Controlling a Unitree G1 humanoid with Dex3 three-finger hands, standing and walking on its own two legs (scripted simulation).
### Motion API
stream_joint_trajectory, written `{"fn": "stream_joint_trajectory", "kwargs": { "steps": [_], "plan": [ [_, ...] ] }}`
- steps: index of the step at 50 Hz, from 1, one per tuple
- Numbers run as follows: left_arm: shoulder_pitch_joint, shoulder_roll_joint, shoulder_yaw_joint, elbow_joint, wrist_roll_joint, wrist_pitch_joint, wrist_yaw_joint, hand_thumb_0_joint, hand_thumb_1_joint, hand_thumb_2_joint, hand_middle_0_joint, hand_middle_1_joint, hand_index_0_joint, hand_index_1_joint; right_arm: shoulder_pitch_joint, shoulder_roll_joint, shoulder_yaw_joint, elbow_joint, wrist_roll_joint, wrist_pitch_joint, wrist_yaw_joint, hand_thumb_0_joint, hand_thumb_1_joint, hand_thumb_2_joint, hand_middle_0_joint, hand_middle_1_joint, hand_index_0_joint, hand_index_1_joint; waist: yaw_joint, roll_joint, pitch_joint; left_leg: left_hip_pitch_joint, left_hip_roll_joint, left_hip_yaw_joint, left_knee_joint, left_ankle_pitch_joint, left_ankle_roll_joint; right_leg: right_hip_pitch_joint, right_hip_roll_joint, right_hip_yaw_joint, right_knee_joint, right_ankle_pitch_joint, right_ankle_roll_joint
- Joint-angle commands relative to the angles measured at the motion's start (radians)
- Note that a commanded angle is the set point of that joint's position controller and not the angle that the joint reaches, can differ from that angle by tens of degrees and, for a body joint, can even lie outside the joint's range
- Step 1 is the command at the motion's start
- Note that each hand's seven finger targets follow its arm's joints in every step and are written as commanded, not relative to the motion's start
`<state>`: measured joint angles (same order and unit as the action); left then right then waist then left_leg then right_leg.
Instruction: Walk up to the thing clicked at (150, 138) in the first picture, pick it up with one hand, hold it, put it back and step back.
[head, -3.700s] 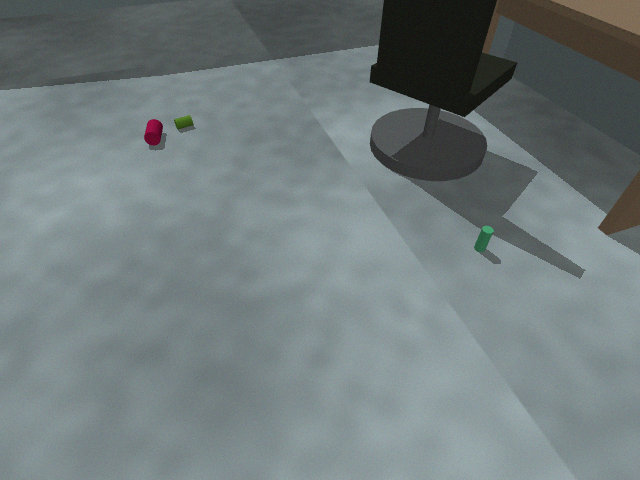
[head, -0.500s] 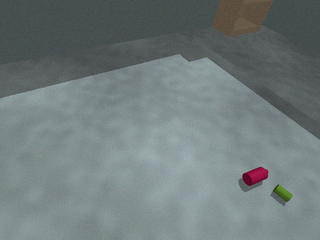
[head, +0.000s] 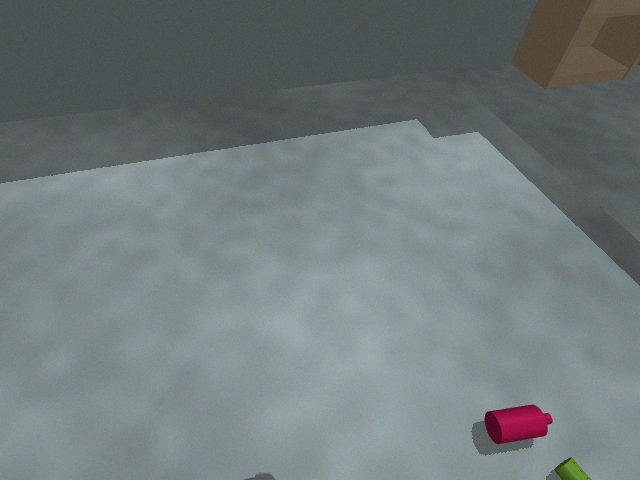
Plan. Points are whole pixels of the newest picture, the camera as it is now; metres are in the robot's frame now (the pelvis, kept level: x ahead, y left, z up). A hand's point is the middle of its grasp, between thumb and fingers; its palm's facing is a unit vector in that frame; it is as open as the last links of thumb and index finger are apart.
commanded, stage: walk up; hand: left
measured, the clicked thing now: (521, 422) +0.47 -0.59 -0.71
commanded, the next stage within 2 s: none
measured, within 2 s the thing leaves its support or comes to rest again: neither
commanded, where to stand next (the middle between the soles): +0.14 -0.88 m, yaw +12 degrees
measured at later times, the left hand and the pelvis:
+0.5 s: hand out of the picture +0.11 +0.05 -0.17, palm faces +0.04 -0.91 -0.41, open 7.4 cm; pelvis +0.04 -0.26 -0.04, yaw +6 degrees
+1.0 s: hand out of the picture +0.15 -0.17 -0.16, palm faces +0.02 -0.94 -0.34, open 7.4 cm; pelvis +0.07 -0.47 -0.02, yaw +7 degrees
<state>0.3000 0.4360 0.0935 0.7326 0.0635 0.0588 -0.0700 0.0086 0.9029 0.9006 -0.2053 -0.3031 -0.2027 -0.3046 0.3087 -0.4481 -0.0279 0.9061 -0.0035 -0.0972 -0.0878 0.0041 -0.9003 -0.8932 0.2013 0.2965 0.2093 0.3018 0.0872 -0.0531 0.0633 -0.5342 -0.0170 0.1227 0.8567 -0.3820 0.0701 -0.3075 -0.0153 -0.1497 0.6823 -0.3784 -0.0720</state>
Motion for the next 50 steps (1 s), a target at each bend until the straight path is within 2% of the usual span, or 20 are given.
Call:
{"fn": "stream_joint_trajectory", "kwargs": {
  "steps": [1,2,3,4,8,17,19,21,22,23,24,25,28,31,35,36,37,38,43,50],
  "plan": [
    [-0.12,0.155,0.028,-0.166,-0.014,-0.021,0.0,0.0,0.9,0.9,-0.2,-0.3,-0.2,-0.3,0.352,-0.253,-0.091,0.027,0.003,-0.011,-0.034,0.0,-0.9,-0.9,0.2,0.3,0.2,0.3,-0.166,0.017,-0.142,0.496,0.068,-0.112,-0.326,0.274,0.022,-0.16,-0.13,0.147,0.068,0.354,-0.085],
    [-0.078,0.113,0.015,-0.173,-0.01,-0.021,0.001,0.0,0.9,0.9,-0.2,-0.3,-0.2,-0.3,0.369,-0.338,-0.12,0.0,-0.018,-0.007,-0.046,0.0,-0.9,-0.9,0.2,0.3,0.2,0.3,-0.182,0.203,-0.164,0.619,0.284,-0.502,-0.429,0.122,0.088,-0.368,-0.045,0.114,0.269,0.084,-0.006],
    [-0.032,0.151,0.031,-0.163,-0.001,-0.001,0.006,0.0,0.9,0.9,-0.2,-0.3,-0.2,-0.3,0.315,-0.389,-0.131,-0.059,-0.022,-0.002,-0.062,0.0,-0.9,-0.9,0.2,0.3,0.2,0.3,-0.145,0.142,-0.151,0.559,0.494,-0.847,-0.521,-0.01,0.167,-0.455,-0.009,0.222,0.448,-0.138,0.07],
    [0.004,0.249,0.053,-0.151,0.003,0.013,0.01,0.0,0.9,0.9,-0.2,-0.3,-0.2,-0.3,0.23,-0.412,-0.134,-0.093,0.014,0.001,-0.065,0.0,-0.9,-0.9,0.2,0.3,0.2,0.3,-0.131,0.045,-0.135,0.488,0.565,-0.893,-0.531,-0.028,0.247,-0.48,-0.023,0.295,0.589,-0.178,0.096],
    [0.012,0.262,0.078,-0.089,0.0,0.015,-0.006,0.0,0.9,0.9,-0.2,-0.3,-0.2,-0.3,0.097,-0.33,-0.1,-0.096,0.001,-0.012,-0.044,0.0,-0.9,-0.9,0.2,0.3,0.2,0.3,-0.075,0.105,-0.033,0.149,0.331,-0.471,-0.466,-0.109,0.164,-0.31,-0.082,0.29,0.548,-0.024,0.071],
    [-0.041,0.245,0.085,-0.098,-0.015,0.03,-0.035,0.0,0.9,0.9,-0.2,-0.3,-0.2,-0.3,0.067,-0.438,-0.136,-0.095,-0.037,-0.004,-0.024,0.0,-0.9,-0.9,0.2,0.3,0.2,0.3,-0.1,0.287,-0.04,0.029,0.28,-0.427,-0.388,-0.279,0.168,-0.256,-0.087,0.182,0.344,-0.12,0.095],
    [0.032,0.235,0.091,-0.074,-0.019,0.025,-0.03,0.0,0.9,0.9,-0.2,-0.3,-0.2,-0.3,0.009,-0.439,-0.134,-0.095,-0.037,0.007,-0.021,0.0,-0.9,-0.9,0.2,0.3,0.2,0.3,-0.046,0.315,-0.069,-0.024,0.266,-0.36,-0.324,-0.203,0.137,-0.136,-0.069,0.136,0.211,-0.087,0.085],
    [0.215,0.25,0.113,0.003,-0.005,0.019,-0.018,0.0,0.9,0.9,-0.2,-0.3,-0.2,-0.3,-0.034,-0.359,-0.108,-0.082,-0.041,0.028,-0.027,0.0,-0.9,-0.9,0.2,0.3,0.2,0.3,0.074,0.086,-0.114,-0.211,0.145,-0.174,-0.022,-0.225,0.053,0.147,-0.004,0.093,-0.037,-0.038,0.069],
    [0.282,0.315,0.121,0.008,0.02,0.005,-0.007,0.0,0.9,0.9,-0.2,-0.3,-0.2,-0.3,-0.023,-0.245,-0.068,-0.087,-0.028,0.037,-0.027,0.0,-0.9,-0.9,0.2,0.3,0.2,0.3,0.131,-0.22,-0.053,-0.399,0.014,-0.045,0.332,-0.29,0.004,0.14,-0.125,0.337,-0.261,-0.257,0.037],
    [0.039,0.424,0.117,-0.062,0.008,-0.008,0.011,0.0,0.9,0.9,-0.2,-0.3,-0.2,-0.3,-0.062,-0.228,-0.077,-0.11,-0.014,0.037,-0.05,0.0,-0.9,-0.9,0.2,0.3,0.2,0.3,0.031,-0.344,0.016,-0.425,-0.045,-0.133,0.449,-0.275,-0.014,-0.038,-0.311,0.824,-0.52,-0.314,-0.08],
    [-0.093,0.425,0.119,-0.102,-0.015,-0.016,0.017,0.0,0.9,0.9,-0.2,-0.3,-0.2,-0.3,-0.042,-0.264,-0.088,-0.078,-0.006,0.036,-0.061,0.0,-0.9,-0.9,0.2,0.3,0.2,0.3,-0.043,-0.207,0.06,-0.359,0.039,-0.225,0.474,-0.19,-0.015,-0.085,-0.35,0.871,-0.548,-0.373,-0.1],
    [-0.097,0.36,0.103,-0.089,-0.019,-0.016,0.02,0.0,0.9,0.9,-0.2,-0.3,-0.2,-0.3,0.002,-0.293,-0.089,-0.015,0.008,0.036,-0.052,0.0,-0.9,-0.9,0.2,0.3,0.2,0.3,-0.065,-0.072,0.063,-0.307,0.045,-0.226,0.45,-0.116,-0.013,-0.073,-0.267,0.689,-0.454,-0.302,-0.063],
    [-0.102,0.283,0.077,-0.057,-0.002,-0.016,0.023,0.0,0.9,0.9,-0.2,-0.3,-0.2,-0.3,0.15,-0.276,-0.073,0.069,0.023,0.024,-0.037,0.0,-0.9,-0.9,0.2,0.3,0.2,0.3,-0.09,-0.187,0.021,-0.152,0.055,-0.133,0.274,-0.08,-0.004,0.017,-0.188,0.42,-0.259,0.056,-0.137],
    [-0.088,0.231,0.051,-0.076,0.005,-0.013,0.017,0.0,0.9,0.9,-0.2,-0.3,-0.2,-0.3,0.152,-0.236,-0.067,0.042,0.016,0.018,-0.026,0.0,-0.9,-0.9,0.2,0.3,0.2,0.3,-0.073,-0.174,0.012,-0.016,0.034,-0.066,0.092,-0.075,0.007,0.025,-0.2,0.369,-0.238,0.273,-0.202],
    [-0.137,0.18,0.012,-0.13,-0.007,0.0,0.011,0.0,0.9,0.9,-0.2,-0.3,-0.2,-0.3,0.319,-0.219,-0.076,0.037,0.013,-0.003,-0.037,0.0,-0.9,-0.9,0.2,0.3,0.2,0.3,-0.145,-0.071,-0.086,0.359,0.025,-0.09,-0.349,0.246,0.005,-0.06,-0.116,0.222,-0.008,0.426,-0.132],
    [-0.101,0.143,-0.005,-0.149,-0.018,-0.007,0.013,0.0,0.9,0.9,-0.2,-0.3,-0.2,-0.3,0.339,-0.288,-0.099,0.014,-0.007,-0.007,-0.048,0.0,-0.9,-0.9,0.2,0.3,0.2,0.3,-0.166,0.05,-0.129,0.529,0.137,-0.286,-0.414,0.237,0.032,-0.21,-0.071,0.207,0.154,0.33,-0.053],
    [-0.046,0.102,-0.01,-0.159,-0.022,-0.004,0.014,0.0,0.9,0.9,-0.2,-0.3,-0.2,-0.3,0.308,-0.377,-0.124,-0.04,-0.03,-0.006,-0.06,0.0,-0.9,-0.9,0.2,0.3,0.2,0.3,-0.134,0.229,-0.141,0.638,0.442,-0.742,-0.437,0.321,0.129,-0.446,0.03,0.246,0.334,-0.129,0.051],
    [-0.019,0.222,0.023,-0.137,-0.004,0.018,0.024,0.0,0.9,0.9,-0.2,-0.3,-0.2,-0.3,0.268,-0.416,-0.138,-0.062,0.007,-0.002,-0.067,0.0,-0.9,-0.9,0.2,0.3,0.2,0.3,-0.132,0.084,-0.139,0.556,0.587,-0.85,-0.419,0.401,0.264,-0.458,0.009,0.328,0.535,-0.23,0.087],
    [-0.046,0.253,0.058,-0.116,-0.018,0.018,0.011,0.0,0.9,0.9,-0.2,-0.3,-0.2,-0.3,0.131,-0.32,-0.117,-0.094,0.005,0.004,-0.053,0.0,-0.9,-0.9,0.2,0.3,0.2,0.3,-0.084,0.101,-0.031,0.214,0.351,-0.384,-0.349,0.309,0.199,-0.349,0.009,0.373,0.642,-0.042,0.06],
    [-0.068,0.234,0.062,-0.121,-0.02,0.03,-0.034,0.0,0.9,0.9,-0.2,-0.3,-0.2,-0.3,0.053,-0.425,-0.15,-0.106,-0.037,0.003,-0.039,0.0,-0.9,-0.9,0.2,0.3,0.2,0.3,-0.075,0.288,-0.055,0.024,0.304,-0.305,-0.337,-0.138,0.159,-0.166,-0.068,0.195,0.306,-0.118,0.078]
  ]
}}
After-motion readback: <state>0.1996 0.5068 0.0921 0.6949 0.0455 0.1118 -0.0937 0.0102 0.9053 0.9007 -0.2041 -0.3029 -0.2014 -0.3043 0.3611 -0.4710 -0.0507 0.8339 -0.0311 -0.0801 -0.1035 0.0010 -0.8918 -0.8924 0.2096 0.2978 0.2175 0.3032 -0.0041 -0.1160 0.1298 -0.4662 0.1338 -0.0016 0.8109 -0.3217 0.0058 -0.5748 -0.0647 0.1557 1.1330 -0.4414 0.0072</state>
